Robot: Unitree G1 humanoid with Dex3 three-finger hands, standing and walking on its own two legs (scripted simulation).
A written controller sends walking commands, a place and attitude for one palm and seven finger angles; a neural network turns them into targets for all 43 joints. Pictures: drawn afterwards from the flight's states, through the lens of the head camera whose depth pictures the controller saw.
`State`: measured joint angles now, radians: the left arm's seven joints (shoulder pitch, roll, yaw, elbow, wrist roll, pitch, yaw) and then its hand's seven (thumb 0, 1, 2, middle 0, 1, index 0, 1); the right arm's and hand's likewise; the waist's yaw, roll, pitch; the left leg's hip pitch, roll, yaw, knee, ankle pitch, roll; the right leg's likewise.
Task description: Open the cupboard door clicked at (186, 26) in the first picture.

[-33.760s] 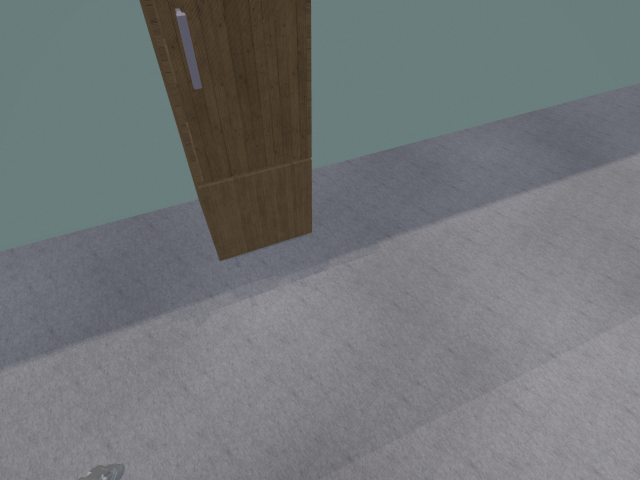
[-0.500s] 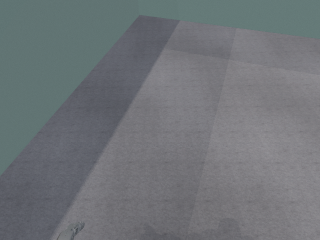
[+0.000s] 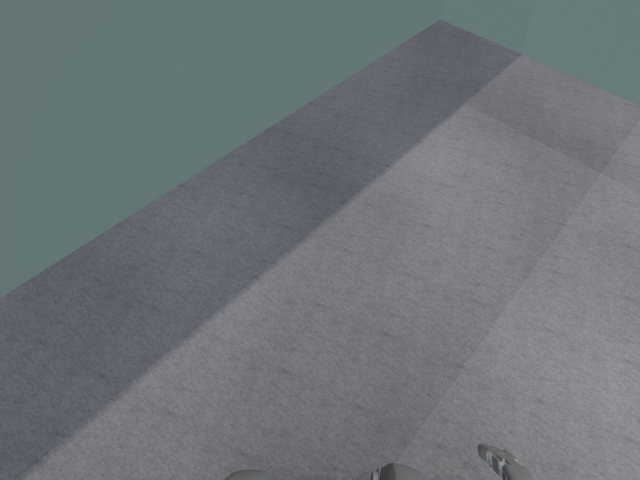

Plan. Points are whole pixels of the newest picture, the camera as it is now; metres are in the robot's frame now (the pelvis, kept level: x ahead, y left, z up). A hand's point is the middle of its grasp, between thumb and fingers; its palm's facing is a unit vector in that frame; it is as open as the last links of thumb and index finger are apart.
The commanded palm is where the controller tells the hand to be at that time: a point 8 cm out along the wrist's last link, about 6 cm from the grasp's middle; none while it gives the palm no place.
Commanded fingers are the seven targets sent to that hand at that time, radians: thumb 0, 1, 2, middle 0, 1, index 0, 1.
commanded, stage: turn to face it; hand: left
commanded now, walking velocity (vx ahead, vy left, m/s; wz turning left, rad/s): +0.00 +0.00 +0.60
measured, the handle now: out of the picture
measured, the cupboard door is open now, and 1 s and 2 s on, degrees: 38 38 38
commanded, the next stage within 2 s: none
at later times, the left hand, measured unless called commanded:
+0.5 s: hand out of the picture +0.05 +0.16 -0.15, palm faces +0.31 -0.92 -0.23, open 7.4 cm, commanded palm none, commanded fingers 0.00 0.90 0.90 -0.20 -0.30 -0.20 -0.30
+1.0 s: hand out of the picture +0.04 +0.16 -0.13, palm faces +0.56 -0.77 -0.31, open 7.4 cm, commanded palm none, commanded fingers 0.00 0.90 0.90 -0.20 -0.30 -0.20 -0.30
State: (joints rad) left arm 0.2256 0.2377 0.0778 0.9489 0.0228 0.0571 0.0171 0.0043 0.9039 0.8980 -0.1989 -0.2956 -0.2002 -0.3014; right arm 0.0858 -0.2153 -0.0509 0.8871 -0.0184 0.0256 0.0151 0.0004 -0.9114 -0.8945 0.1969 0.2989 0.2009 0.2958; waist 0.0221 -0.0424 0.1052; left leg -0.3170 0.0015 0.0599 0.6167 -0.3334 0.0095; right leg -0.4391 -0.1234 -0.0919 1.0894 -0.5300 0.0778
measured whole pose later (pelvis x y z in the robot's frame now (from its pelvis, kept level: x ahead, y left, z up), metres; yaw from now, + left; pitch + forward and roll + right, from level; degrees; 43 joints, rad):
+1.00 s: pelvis +0.07 -0.07 +0.01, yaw +35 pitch +1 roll +2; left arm 0.16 0.19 0.05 0.86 0.03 0.01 0.02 0.00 0.90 0.90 -0.20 -0.30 -0.20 -0.30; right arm 0.17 -0.25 -0.09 0.95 -0.01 0.07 0.02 0.00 -0.91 -0.89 0.20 0.30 0.20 0.30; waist -0.02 0.05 0.09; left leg -0.46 -0.04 -0.05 0.98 -0.49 -0.03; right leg -0.29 -0.07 -0.09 0.61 -0.33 -0.01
